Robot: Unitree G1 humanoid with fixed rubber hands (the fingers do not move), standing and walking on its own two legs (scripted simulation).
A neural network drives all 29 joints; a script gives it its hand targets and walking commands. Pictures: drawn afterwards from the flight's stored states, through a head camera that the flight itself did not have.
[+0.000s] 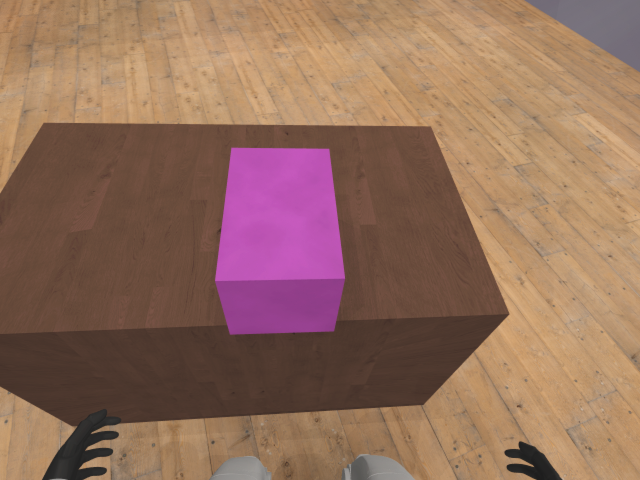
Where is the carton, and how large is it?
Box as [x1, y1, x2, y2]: [215, 148, 344, 334]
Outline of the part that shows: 231,148 215,282 230,334 333,330 344,281 344,273 328,149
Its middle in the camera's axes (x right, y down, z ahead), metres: -0.07 -0.01 +0.68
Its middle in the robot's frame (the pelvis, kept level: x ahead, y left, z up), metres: +0.50 +0.06 -0.06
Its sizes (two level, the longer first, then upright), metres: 0.285 0.178 0.168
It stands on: a pedestal, 0.58 m high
